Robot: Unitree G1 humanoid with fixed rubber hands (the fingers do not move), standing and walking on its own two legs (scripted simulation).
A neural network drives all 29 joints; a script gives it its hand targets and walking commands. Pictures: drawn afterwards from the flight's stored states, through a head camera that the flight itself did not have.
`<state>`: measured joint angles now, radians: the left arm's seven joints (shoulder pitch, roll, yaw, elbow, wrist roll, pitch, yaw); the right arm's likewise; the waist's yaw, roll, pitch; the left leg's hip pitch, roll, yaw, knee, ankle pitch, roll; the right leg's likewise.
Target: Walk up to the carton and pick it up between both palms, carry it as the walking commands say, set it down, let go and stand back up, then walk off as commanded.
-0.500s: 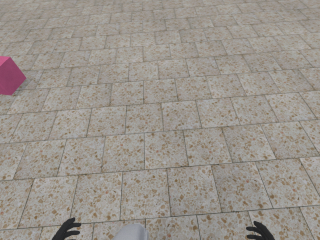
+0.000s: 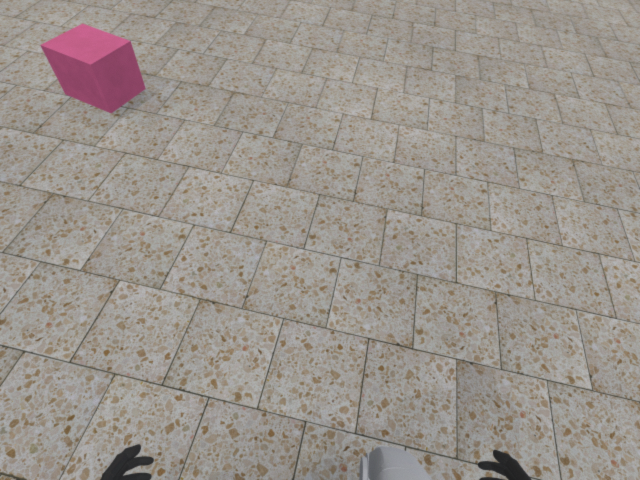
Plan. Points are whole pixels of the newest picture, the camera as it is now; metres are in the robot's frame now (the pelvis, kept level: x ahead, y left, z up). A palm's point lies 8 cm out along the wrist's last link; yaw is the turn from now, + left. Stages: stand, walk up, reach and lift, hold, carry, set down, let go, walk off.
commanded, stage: walk up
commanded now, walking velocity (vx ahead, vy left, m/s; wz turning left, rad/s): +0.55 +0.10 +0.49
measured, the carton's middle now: (96, 68) +1.89 +1.01 -0.65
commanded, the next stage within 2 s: none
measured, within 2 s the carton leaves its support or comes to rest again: neither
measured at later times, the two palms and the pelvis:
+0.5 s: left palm out of the picture +0.03 +0.25 -0.11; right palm (427, 315) +0.36 -0.19 -0.11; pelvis +0.15 +0.01 +0.00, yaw +14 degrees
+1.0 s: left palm (64, 247) +0.47 +0.43 -0.11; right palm (374, 276) +0.43 -0.11 -0.12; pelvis +0.40 +0.14 +0.00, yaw +23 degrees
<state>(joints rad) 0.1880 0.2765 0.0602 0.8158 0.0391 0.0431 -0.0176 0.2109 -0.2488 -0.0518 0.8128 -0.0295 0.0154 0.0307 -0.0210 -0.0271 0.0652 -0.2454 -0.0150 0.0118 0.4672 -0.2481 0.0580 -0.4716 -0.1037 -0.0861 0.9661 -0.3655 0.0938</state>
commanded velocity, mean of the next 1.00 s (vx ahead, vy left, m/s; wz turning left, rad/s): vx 0.53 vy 0.02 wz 0.41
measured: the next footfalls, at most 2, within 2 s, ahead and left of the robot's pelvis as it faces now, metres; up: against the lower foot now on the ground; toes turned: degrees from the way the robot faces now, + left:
right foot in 0.22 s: +0.11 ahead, -0.13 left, +0.00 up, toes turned -1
left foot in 0.62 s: +0.32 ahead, +0.21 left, +0.00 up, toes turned +24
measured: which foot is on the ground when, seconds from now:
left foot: down 0.00-0.22, up 0.24-0.60, down 0.62-1.00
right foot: up 0.00-0.20, down 0.22-0.62, up 0.64-1.00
